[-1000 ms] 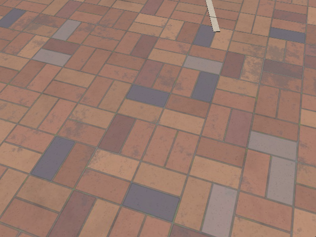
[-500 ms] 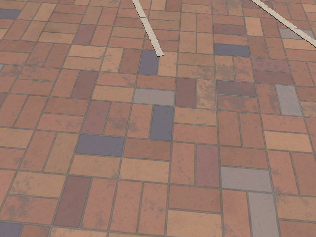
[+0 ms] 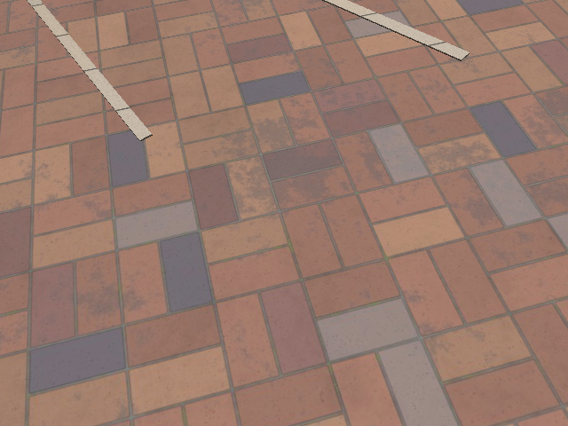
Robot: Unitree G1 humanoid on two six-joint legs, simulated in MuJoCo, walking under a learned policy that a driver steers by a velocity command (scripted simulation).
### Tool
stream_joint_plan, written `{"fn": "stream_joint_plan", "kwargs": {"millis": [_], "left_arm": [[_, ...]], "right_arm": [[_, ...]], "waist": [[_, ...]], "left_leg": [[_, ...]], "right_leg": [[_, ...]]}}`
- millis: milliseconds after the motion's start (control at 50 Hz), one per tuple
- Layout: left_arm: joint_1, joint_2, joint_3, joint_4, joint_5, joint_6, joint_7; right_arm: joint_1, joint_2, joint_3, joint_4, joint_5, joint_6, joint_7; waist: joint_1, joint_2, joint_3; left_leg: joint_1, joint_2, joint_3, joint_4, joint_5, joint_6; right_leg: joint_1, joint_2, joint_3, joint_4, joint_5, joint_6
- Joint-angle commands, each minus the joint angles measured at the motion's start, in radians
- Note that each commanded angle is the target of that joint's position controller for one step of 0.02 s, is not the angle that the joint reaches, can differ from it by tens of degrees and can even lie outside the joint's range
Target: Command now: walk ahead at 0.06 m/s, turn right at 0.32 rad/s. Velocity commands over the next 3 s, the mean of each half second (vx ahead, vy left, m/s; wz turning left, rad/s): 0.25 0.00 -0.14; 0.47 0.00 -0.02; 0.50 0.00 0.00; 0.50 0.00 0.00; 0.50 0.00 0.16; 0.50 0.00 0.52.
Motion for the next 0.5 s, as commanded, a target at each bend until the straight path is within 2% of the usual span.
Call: {"fn": "stream_joint_plan", "kwargs": {"millis": [20, 80, 120, 160, 240, 260, 300, 320, 340, 360, 380, 400, 440, 460, 500], "left_arm": [[0.045, 0.104, 0.022, -0.038, 0.007, -0.012, 0.010], [0.050, 0.118, 0.024, -0.022, 0.014, -0.019, 0.004], [0.082, 0.121, 0.026, -0.003, 0.015, -0.013, 0.000], [0.093, 0.132, 0.029, 0.012, 0.019, -0.005, -0.004], [0.101, 0.149, 0.036, 0.037, 0.016, -0.003, -0.008], [0.097, 0.150, 0.037, 0.042, 0.012, -0.003, -0.006], [0.063, 0.133, 0.037, 0.044, 0.001, 0.003, 0.001], [0.022, 0.088, 0.027, 0.025, 0.000, -0.001, 0.004], [0.026, -0.018, 0.002, 0.004, -0.002, -0.013, 0.003], [-0.035, 0.056, 0.016, -0.023, 0.015, -0.026, -0.004], [-0.035, 0.094, 0.027, -0.020, 0.027, -0.035, -0.017], [0.015, 0.103, 0.032, 0.007, 0.029, -0.042, -0.031], [0.059, 0.111, 0.037, 0.049, 0.038, -0.040, -0.044], [0.044, 0.094, 0.032, 0.048, 0.040, -0.039, -0.047], [-0.023, 0.063, 0.021, 0.030, 0.036, -0.037, -0.048]], "right_arm": [[0.124, -0.097, -0.025, -0.023, -0.005, 0.020, 0.002], [0.104, -0.071, -0.020, -0.020, 0.003, 0.032, 0.006], [0.079, -0.071, -0.019, -0.025, -0.010, 0.032, 0.015], [0.057, -0.080, -0.021, -0.031, -0.014, 0.025, 0.028], [0.094, -0.066, -0.018, -0.010, -0.008, -0.001, 0.033], [0.124, -0.060, -0.017, 0.002, -0.005, -0.008, 0.030], [0.236, -0.043, -0.012, 0.050, -0.002, -0.022, 0.017], [0.297, -0.071, -0.014, 0.071, -0.010, -0.035, 0.007], [0.346, -0.115, -0.016, 0.072, -0.014, -0.047, -0.002], [0.266, -0.209, -0.046, 0.065, -0.007, -0.048, -0.003], [0.204, -0.174, -0.042, 0.060, -0.001, -0.057, -0.003], [0.151, -0.155, -0.038, 0.053, 0.008, -0.070, 0.006], [0.154, -0.125, -0.033, 0.060, 0.015, -0.091, 0.014], [0.181, -0.104, -0.029, 0.073, 0.015, -0.100, 0.018], [0.245, -0.089, -0.027, 0.103, 0.013, -0.108, 0.023]], "waist": [[-0.014, -0.095, -0.203], [-0.009, -0.100, -0.196], [0.013, -0.145, -0.189], [0.024, -0.178, -0.159], [0.012, -0.141, -0.113], [-0.002, -0.137, -0.102], [-0.064, -0.096, -0.057], [-0.085, -0.013, -0.022], [-0.080, 0.191, -0.067], [-0.056, 0.161, 0.091], [-0.005, 0.069, 0.129], [0.034, 0.067, 0.093], [0.034, 0.069, 0.022], [0.022, 0.068, 0.006], [-0.008, 0.063, 0.016]], "left_leg": [[0.021, 0.005, -0.043, -0.022, 0.066, 0.004], [0.039, -0.001, -0.048, -0.139, 0.086, 0.006], [0.039, -0.002, -0.038, -0.223, 0.096, 0.008], [0.047, -0.018, -0.021, -0.298, 0.083, 0.012], [0.172, -0.057, 0.013, -0.471, 0.025, 0.057], [0.226, -0.068, 0.024, -0.540, 0.030, 0.077], [0.400, -0.084, 0.053, -0.785, 0.122, 0.126], [0.500, 0.004, -0.079, -0.899, 0.026, 0.156], [0.589, 0.269, -0.404, -1.037, -0.229, 0.185], [0.406, 0.374, -0.639, -1.152, -0.395, 0.252], [0.341, 0.338, -0.583, -1.158, -0.332, 0.244], [0.355, 0.275, -0.485, -1.142, -0.217, 0.213], [0.394, 0.191, -0.320, -1.120, -0.018, 0.187], [0.410, 0.172, -0.277, -1.112, 0.054, 0.188], [0.446, 0.161, -0.232, -1.103, 0.161, 0.201]], "right_leg": [[0.163, -0.267, 0.243, -0.194, 0.495, -0.158], [0.150, -0.254, 0.241, -0.235, 0.302, -0.144], [0.149, -0.239, 0.285, -0.315, -0.131, -0.140], [0.136, -0.244, 0.335, -0.371, -0.383, -0.131], [0.069, -0.251, 0.348, -0.386, -0.474, -0.117], [0.041, -0.246, 0.344, -0.379, -0.493, -0.112], [-0.078, -0.195, 0.297, -0.309, -0.552, -0.072], [-0.216, -0.133, 0.240, -0.159, -0.513, -0.027], [-0.329, -0.025, 0.080, 0.183, -0.444, 0.014], [-0.466, 0.000, 0.044, 0.260, -0.274, 0.030], [-0.426, -0.058, 0.111, 0.321, -0.166, 0.032], [-0.400, -0.061, 0.101, 0.347, -0.109, 0.043], [-0.355, -0.073, 0.046, 0.422, -0.052, 0.067], [-0.356, -0.087, 0.032, 0.439, -0.029, 0.073], [-0.398, -0.112, 0.006, 0.423, 0.005, 0.085]]}}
